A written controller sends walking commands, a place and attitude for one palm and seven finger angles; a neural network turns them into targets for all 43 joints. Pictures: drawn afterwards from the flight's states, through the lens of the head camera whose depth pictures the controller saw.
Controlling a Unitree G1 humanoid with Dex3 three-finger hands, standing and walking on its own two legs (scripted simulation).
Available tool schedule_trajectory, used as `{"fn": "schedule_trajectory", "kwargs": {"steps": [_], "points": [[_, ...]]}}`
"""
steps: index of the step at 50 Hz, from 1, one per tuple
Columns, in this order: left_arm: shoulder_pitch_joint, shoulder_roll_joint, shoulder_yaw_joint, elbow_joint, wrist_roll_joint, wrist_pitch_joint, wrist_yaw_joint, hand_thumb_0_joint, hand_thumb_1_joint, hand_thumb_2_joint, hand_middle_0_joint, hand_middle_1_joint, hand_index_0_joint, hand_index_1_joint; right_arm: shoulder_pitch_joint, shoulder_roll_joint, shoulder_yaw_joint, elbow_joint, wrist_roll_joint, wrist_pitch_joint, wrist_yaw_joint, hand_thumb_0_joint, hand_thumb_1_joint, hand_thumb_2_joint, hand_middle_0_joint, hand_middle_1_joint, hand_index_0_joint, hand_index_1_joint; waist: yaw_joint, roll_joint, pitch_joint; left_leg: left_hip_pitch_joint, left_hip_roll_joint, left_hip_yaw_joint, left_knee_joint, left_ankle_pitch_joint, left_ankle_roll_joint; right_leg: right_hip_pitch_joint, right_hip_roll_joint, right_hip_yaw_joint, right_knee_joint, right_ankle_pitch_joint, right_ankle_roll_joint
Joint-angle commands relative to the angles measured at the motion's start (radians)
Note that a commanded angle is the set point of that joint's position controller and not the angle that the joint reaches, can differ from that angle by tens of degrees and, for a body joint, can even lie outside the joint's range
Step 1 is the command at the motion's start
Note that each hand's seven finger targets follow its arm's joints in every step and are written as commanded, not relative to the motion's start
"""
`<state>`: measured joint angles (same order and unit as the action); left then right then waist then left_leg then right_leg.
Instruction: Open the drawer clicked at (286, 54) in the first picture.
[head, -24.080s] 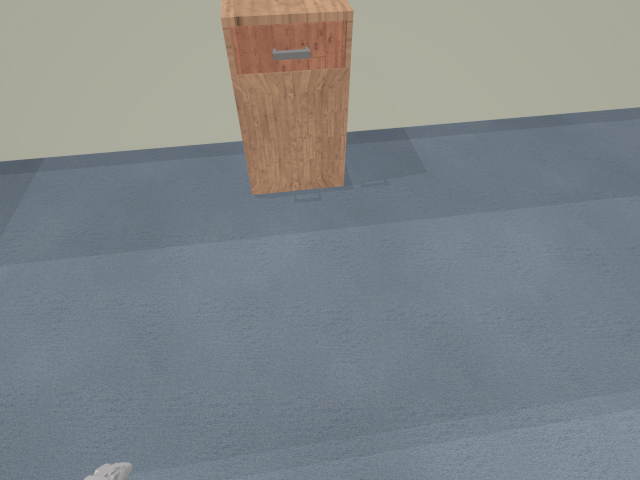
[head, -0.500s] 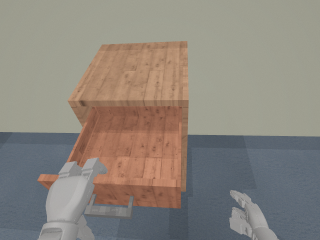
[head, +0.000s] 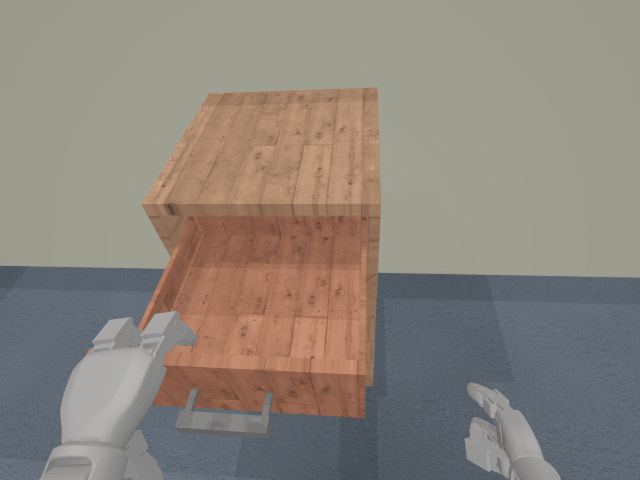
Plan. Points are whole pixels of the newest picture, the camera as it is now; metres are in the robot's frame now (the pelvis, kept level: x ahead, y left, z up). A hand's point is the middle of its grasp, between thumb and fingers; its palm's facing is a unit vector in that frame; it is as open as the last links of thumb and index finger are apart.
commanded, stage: draw the hand back to the body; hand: left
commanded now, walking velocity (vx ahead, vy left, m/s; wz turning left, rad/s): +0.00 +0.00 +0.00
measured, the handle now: (227, 410) +0.23 +0.19 -0.09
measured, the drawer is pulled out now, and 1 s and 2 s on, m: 0.30 0.30 0.30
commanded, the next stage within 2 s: step back with the hand held close in 1.16 s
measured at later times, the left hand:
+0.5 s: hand (122, 357) +0.19 +0.22 +0.14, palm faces +0.35 -0.86 -0.36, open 12.6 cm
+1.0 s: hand (88, 351) +0.18 +0.24 +0.16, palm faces +0.44 -0.80 -0.41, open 8.3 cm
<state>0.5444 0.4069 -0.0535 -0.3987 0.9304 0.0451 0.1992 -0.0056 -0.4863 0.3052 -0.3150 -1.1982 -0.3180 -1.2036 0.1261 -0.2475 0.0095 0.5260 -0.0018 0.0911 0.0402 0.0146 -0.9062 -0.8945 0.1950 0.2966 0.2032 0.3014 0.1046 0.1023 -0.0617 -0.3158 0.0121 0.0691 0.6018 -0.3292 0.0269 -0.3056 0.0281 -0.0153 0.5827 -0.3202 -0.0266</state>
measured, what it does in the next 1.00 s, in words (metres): stands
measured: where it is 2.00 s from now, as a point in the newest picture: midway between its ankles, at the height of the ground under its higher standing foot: outside the picture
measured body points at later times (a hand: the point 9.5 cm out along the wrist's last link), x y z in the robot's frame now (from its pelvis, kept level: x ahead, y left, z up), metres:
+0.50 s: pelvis +0.01 +0.00 +0.01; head +0.00 -0.01 +0.46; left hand +0.16 +0.27 +0.16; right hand +0.21 -0.19 -0.07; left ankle -0.01 +0.10 -0.73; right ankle -0.01 -0.10 -0.73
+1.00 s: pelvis +0.01 -0.01 +0.02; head +0.00 -0.03 +0.46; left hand +0.15 +0.28 +0.19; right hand +0.23 -0.21 -0.06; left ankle -0.01 +0.10 -0.73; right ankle -0.01 -0.10 -0.73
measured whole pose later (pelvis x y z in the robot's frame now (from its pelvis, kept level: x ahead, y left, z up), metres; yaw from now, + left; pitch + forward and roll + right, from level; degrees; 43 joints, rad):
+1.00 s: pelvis +0.01 -0.01 +0.02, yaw +3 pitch -3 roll -1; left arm 0.55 0.32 0.28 -0.47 -0.06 -0.08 0.12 0.00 0.67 0.80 -0.22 -0.45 -0.22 -0.45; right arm 0.15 -0.22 0.02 0.62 0.01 -0.10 -0.07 0.01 -0.90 -0.89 0.20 0.30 0.21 0.30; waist 0.06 0.07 0.02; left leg -0.11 0.00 0.02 0.41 -0.25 0.02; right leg -0.07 0.03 -0.06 0.36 -0.24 -0.03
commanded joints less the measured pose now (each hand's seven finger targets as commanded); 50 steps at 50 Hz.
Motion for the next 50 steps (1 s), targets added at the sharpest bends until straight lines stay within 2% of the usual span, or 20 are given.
{"fn": "schedule_trajectory", "kwargs": {"steps": [1,2,8,9,10,11,13,14,15,16,18,23,26,29,31,34,38,45,47,50], "points": [[-0.032,0.205,0.203,-0.214,-0.005,-0.015,0.059,0.0,-0.5,0.3,-0.3,-1.2,-0.3,-1.2,-0.182,-0.082,-0.029,-0.18,0.005,-0.056,-0.008,0.0,-0.9,-0.9,0.2,0.3,0.2,0.3,0.015,-0.064,-0.085,0.114,0.007,-0.068,-0.07,0.244,-0.001,0.004,-0.028,0.078,-0.125,0.232,-0.025],[-0.025,0.207,0.207,-0.214,-0.003,-0.014,0.06,0.0,-0.5,0.3,-0.3,-1.2,-0.3,-1.2,-0.162,-0.08,-0.029,-0.175,0.002,-0.052,-0.008,0.0,-0.9,-0.9,0.2,0.3,0.2,0.3,0.02,-0.054,-0.122,0.126,0.006,-0.06,-0.066,0.259,0.002,0.009,-0.029,0.064,-0.119,0.233,-0.02],[-0.015,0.201,0.2,-0.23,-0.056,-0.023,0.025,0.0,-0.5,0.3,-0.3,-1.2,-0.3,-1.2,-0.167,-0.092,-0.036,-0.169,0.008,-0.052,-0.021,0.0,-0.9,-0.9,0.2,0.3,0.2,0.3,-0.003,-0.076,-0.082,0.137,0.012,-0.066,-0.082,0.254,0.005,0.004,-0.034,0.053,-0.146,0.227,-0.009],[-0.027,-0.196,0.093,-0.2,-0.798,-0.068,-0.025,0.0,-0.465,0.315,-0.298,-1.178,-0.298,-1.178,-0.075,-0.021,-0.024,-0.21,0.035,-0.121,-0.051,0.0,-0.9,-0.9,0.2,0.3,0.2,0.3,-0.11,-0.118,-0.031,0.263,0.042,-0.072,-0.113,0.19,0.034,0.067,-0.022,-0.032,-0.139,0.182,-0.002],[-0.006,-0.083,0.132,-0.217,-0.834,-0.105,-0.034,0.0,-0.43,0.33,-0.295,-1.155,-0.295,-1.155,-0.086,-0.039,-0.018,-0.202,0.037,-0.174,-0.075,0.0,-0.9,-0.9,0.2,0.3,0.2,0.3,-0.082,-0.148,-0.026,0.25,0.055,-0.085,-0.134,0.168,0.028,0.069,-0.033,-0.027,-0.137,0.122,0.003],[0.023,-0.022,0.212,-0.245,-0.893,-0.132,-0.036,0.0,-0.395,0.345,-0.292,-1.133,-0.292,-1.133,-0.092,-0.046,-0.008,-0.183,0.03,-0.196,-0.103,0.0,-0.9,-0.9,0.2,0.3,0.2,0.3,-0.062,-0.181,-0.024,0.238,0.053,-0.094,-0.158,0.181,0.021,0.087,-0.039,-0.034,-0.165,0.113,0.005],[-0.068,0.034,0.243,-0.362,-0.92,-0.172,-0.029,0.0,-0.325,0.375,-0.287,-1.087,-0.287,-1.087,-0.077,-0.051,0.002,-0.168,0.015,-0.242,-0.131,0.0,-0.9,-0.9,0.2,0.3,0.2,0.3,-0.059,-0.07,-0.033,0.246,0.039,-0.085,-0.178,0.234,0.011,0.121,-0.058,-0.025,-0.186,0.166,0.003],[-0.07,0.056,0.278,-0.345,-0.923,-0.181,-0.021,0.0,-0.29,0.39,-0.285,-1.065,-0.285,-1.065,-0.057,-0.055,0.004,-0.147,0.007,-0.256,-0.137,0.0,-0.9,-0.9,0.2,0.3,0.2,0.3,-0.054,-0.056,-0.018,0.242,0.032,-0.08,-0.18,0.25,0.006,0.123,-0.055,-0.029,-0.201,0.189,-0.002],[-0.056,0.043,0.279,-0.347,-0.933,-0.181,-0.023,0.0,-0.255,0.405,-0.282,-1.043,-0.282,-1.043,-0.06,-0.046,0.006,-0.137,0.006,-0.269,-0.138,0.0,-0.9,-0.9,0.2,0.3,0.2,0.3,-0.055,-0.062,0.001,0.231,0.038,-0.088,-0.192,0.27,0.0,0.134,-0.061,-0.032,-0.203,0.195,-0.001],[-0.067,0.067,0.307,-0.347,-0.935,-0.183,-0.022,0.0,-0.22,0.42,-0.28,-1.02,-0.28,-1.02,-0.067,-0.052,0.006,-0.12,0.004,-0.278,-0.138,0.0,-0.9,-0.9,0.2,0.3,0.2,0.3,-0.051,-0.017,0.029,0.219,0.034,-0.085,-0.199,0.267,-0.005,0.136,-0.061,-0.025,-0.22,0.194,-0.007],[-0.045,0.024,0.29,-0.318,-0.948,-0.187,-0.033,0.0,-0.15,0.45,-0.275,-0.975,-0.275,-0.975,-0.065,-0.041,0.01,-0.111,0.004,-0.286,-0.131,0.0,-0.9,-0.9,0.2,0.3,0.2,0.3,-0.054,0.003,0.057,0.215,0.033,-0.087,-0.213,0.267,-0.012,0.143,-0.061,-0.031,-0.227,0.197,-0.008],[-0.009,0.005,0.312,-0.282,-0.97,-0.192,-0.061,0.0,0.025,0.525,-0.262,-0.863,-0.262,-0.863,-0.081,-0.05,-0.004,-0.096,0.007,-0.279,-0.116,0.0,-0.9,-0.9,0.2,0.3,0.2,0.3,-0.05,-0.049,0.045,0.22,0.04,-0.087,-0.224,0.305,-0.012,0.175,-0.053,-0.033,-0.24,0.241,-0.006],[-0.002,0.014,0.326,-0.321,-0.969,-0.196,-0.069,0.0,0.13,0.57,-0.255,-0.795,-0.255,-0.795,-0.087,-0.056,-0.012,-0.091,0.005,-0.284,-0.11,0.0,-0.9,-0.9,0.2,0.3,0.2,0.3,-0.048,-0.023,-0.002,0.243,0.041,-0.086,-0.218,0.369,-0.014,0.197,-0.052,-0.03,-0.238,0.292,-0.006],[0.011,0.04,0.364,-0.316,-0.973,-0.194,-0.067,0.0,0.235,0.615,-0.247,-0.728,-0.247,-0.728,-0.086,-0.062,-0.021,-0.083,0.005,-0.274,-0.11,0.0,-0.9,-0.9,0.2,0.3,0.2,0.3,-0.043,-0.081,-0.032,0.256,0.041,-0.081,-0.215,0.393,-0.01,0.21,-0.052,-0.032,-0.239,0.33,-0.001],[-0.002,0.054,0.383,-0.338,-0.975,-0.193,-0.065,0.0,0.305,0.645,-0.242,-0.683,-0.242,-0.683,-0.094,-0.06,-0.022,-0.082,0.006,-0.271,-0.112,0.0,-0.9,-0.9,0.2,0.3,0.2,0.3,-0.045,-0.046,-0.029,0.257,0.035,-0.076,-0.212,0.395,-0.011,0.213,-0.054,-0.024,-0.246,0.342,-0.003],[-0.005,0.062,0.41,-0.308,-0.979,-0.191,-0.062,0.0,0.41,0.69,-0.235,-0.615,-0.235,-0.615,-0.093,-0.06,-0.026,-0.076,0.008,-0.259,-0.117,0.0,-0.9,-0.9,0.2,0.3,0.2,0.3,-0.044,-0.08,-0.024,0.265,0.036,-0.072,-0.214,0.386,-0.008,0.206,-0.056,-0.024,-0.254,0.346,0.001],[-0.025,0.067,0.42,-0.316,-0.983,-0.191,-0.062,0.0,0.55,0.75,-0.225,-0.525,-0.225,-0.525,-0.095,-0.062,-0.026,-0.072,0.011,-0.254,-0.12,0.0,-0.9,-0.9,0.2,0.3,0.2,0.3,-0.046,-0.031,-0.011,0.274,0.036,-0.072,-0.217,0.384,-0.009,0.199,-0.057,-0.021,-0.26,0.339,0.0],[-0.04,0.069,0.439,-0.28,-0.991,-0.19,-0.064,0.0,0.795,0.855,-0.207,-0.367,-0.207,-0.367,-0.106,-0.065,-0.029,-0.069,0.011,-0.245,-0.119,0.0,-0.9,-0.9,0.2,0.3,0.2,0.3,-0.043,-0.07,0.007,0.273,0.034,-0.07,-0.227,0.342,-0.004,0.191,-0.056,-0.018,-0.277,0.308,0.004],[-0.049,0.062,0.425,-0.282,-0.99,-0.189,-0.066,0.0,0.865,0.885,-0.202,-0.322,-0.202,-0.322,-0.11,-0.064,-0.027,-0.069,0.012,-0.246,-0.118,0.0,-0.9,-0.9,0.2,0.3,0.2,0.3,-0.047,-0.036,0.024,0.269,0.032,-0.068,-0.229,0.335,-0.005,0.186,-0.057,-0.013,-0.282,0.302,0.003],[-0.042,0.076,0.44,-0.279,-0.992,-0.189,-0.065,0.0,0.9,0.9,-0.2,-0.3,-0.2,-0.3,-0.109,-0.066,-0.03,-0.072,0.009,-0.242,-0.119,0.0,-0.9,-0.9,0.2,0.3,0.2,0.3,-0.042,-0.087,0.003,0.274,0.032,-0.069,-0.227,0.338,-0.001,0.194,-0.055,-0.013,-0.282,0.311,0.006]]}}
